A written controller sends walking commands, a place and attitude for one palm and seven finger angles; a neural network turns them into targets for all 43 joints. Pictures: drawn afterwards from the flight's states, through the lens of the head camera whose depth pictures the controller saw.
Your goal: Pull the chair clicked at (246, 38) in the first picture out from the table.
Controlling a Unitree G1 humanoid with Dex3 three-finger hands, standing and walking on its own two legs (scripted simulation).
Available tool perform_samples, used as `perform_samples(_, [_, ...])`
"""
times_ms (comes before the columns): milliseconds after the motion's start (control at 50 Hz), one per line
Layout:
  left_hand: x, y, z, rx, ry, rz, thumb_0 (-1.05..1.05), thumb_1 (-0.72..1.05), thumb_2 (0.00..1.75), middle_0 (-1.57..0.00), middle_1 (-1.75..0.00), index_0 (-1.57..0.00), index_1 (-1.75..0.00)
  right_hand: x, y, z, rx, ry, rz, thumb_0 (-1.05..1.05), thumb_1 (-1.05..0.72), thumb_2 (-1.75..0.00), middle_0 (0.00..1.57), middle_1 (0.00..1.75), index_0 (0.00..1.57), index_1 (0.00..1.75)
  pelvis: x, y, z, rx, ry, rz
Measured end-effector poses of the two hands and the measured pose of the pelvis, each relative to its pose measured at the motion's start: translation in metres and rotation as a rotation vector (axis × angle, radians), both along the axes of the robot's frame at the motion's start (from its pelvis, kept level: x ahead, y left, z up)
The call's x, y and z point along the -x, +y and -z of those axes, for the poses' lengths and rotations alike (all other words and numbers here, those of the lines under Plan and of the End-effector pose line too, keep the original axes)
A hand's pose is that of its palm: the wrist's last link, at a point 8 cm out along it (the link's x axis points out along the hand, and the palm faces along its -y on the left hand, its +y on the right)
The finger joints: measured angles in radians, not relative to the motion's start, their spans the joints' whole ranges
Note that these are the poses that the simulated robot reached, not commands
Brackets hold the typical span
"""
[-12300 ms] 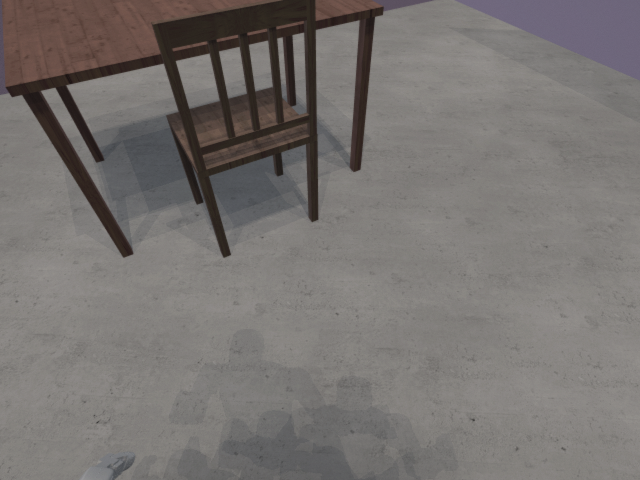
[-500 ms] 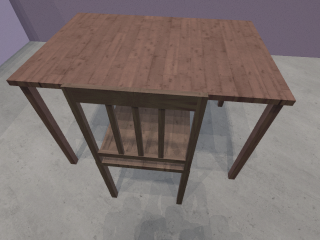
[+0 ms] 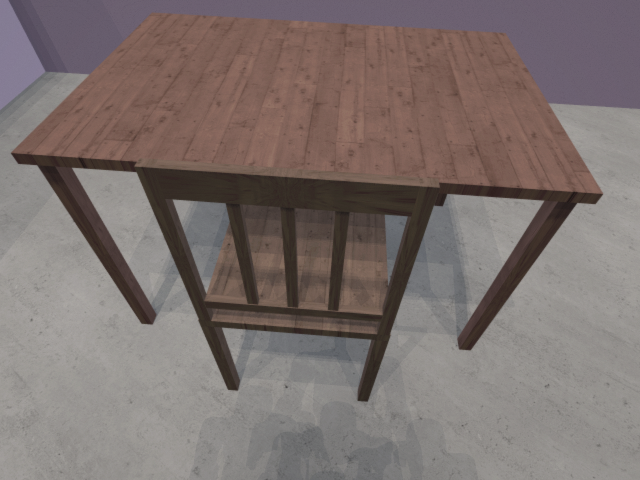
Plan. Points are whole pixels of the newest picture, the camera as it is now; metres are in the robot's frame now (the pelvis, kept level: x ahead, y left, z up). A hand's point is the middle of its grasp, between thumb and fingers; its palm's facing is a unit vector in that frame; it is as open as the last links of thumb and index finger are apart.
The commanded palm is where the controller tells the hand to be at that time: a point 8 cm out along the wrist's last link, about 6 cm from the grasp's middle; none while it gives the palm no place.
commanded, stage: look again from close up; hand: left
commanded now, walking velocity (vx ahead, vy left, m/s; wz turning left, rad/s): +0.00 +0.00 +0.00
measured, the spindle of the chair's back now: (290, 261) +0.50 +0.08 -0.09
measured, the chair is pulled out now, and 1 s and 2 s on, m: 0.00 0.00 0.00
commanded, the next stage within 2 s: shuffle to correct the standing spot in 0.62 s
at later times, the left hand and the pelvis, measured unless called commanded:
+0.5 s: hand out of the picture -0.01 +0.19 -0.18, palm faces +0.02 -0.98 -0.18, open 7.3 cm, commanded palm none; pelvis +0.01 +0.02 +0.00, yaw +0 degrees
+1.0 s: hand out of the picture -0.02 +0.17 -0.18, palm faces +0.00 -0.99 -0.17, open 7.3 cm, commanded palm none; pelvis +0.02 +0.01 +0.00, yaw +0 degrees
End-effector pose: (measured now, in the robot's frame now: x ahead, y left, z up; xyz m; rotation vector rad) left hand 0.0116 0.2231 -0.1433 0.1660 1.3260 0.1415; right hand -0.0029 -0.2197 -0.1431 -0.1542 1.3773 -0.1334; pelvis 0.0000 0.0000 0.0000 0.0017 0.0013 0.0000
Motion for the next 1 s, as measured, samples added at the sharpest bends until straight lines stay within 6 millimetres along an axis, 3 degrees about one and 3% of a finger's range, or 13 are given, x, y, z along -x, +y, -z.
perform_samples(500, [0.028,0.014,0.003,0.026,0.11,-0.031,0.0,0.91,0.9,-0.2,-0.3,-0.2,-0.3,-0.028,0.015,-0.005,0.03,-0.025,-0.017,0.0,-0.92,-0.89,0.2,0.3,0.2,0.29,-0.01,0.023,-0.002,-0.004,-0.003,0.001])
perform_samples(800, [0.033,0.013,0.002,0.03,0.109,-0.026,0.0,0.91,0.9,-0.2,-0.3,-0.2,-0.3,-0.013,0.018,-0.005,0.018,-0.001,-0.009,0.0,-0.92,-0.89,0.2,0.3,0.2,0.29,-0.005,0.022,-0.004,-0.006,-0.009,0.001])
perform_samples(1000, [0.035,-0.002,0.004,0.034,0.151,-0.02,0.0,0.91,0.9,-0.2,-0.3,-0.2,-0.3,0.004,0.011,0.003,-0.009,0.066,0.035,0.0,-0.91,-0.89,0.2,0.3,0.2,0.29,-0.017,0.008,0.001,-0.026,0.01,0.002])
